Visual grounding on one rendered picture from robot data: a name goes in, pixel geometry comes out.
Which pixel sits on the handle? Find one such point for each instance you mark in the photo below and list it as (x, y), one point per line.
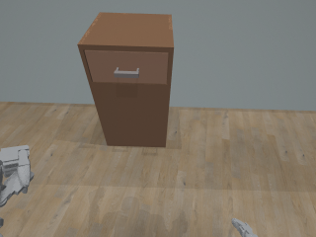
(126, 74)

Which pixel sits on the robot right hand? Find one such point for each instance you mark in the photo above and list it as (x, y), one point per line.
(244, 229)

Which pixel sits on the cabinet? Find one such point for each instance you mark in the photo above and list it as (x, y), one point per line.
(131, 114)

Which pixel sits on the robot left hand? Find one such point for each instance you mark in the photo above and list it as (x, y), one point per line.
(16, 166)

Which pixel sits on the drawer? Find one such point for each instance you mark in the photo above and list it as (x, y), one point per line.
(153, 66)

